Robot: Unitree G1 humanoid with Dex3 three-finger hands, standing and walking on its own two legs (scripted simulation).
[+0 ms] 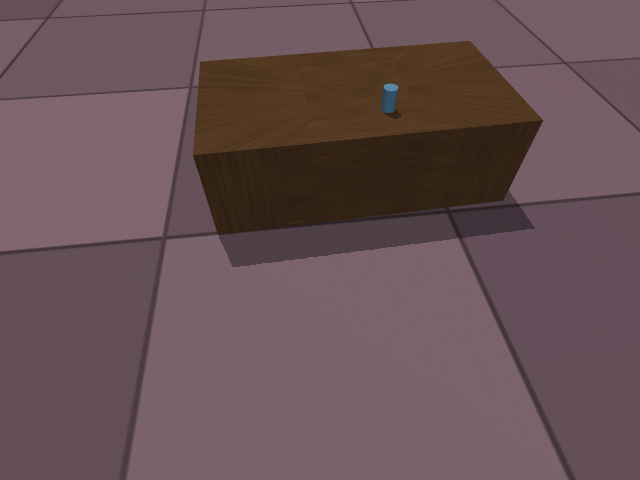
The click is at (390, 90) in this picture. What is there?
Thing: squat round
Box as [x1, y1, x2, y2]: [381, 84, 397, 112]
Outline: 386,84 383,88 381,110 385,112 391,112 394,110 397,86 394,84
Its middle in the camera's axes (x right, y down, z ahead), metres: +0.26 -0.53 +1.47
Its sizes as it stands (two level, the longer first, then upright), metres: 0.054 0.054 0.090
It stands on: a support 0.42 m high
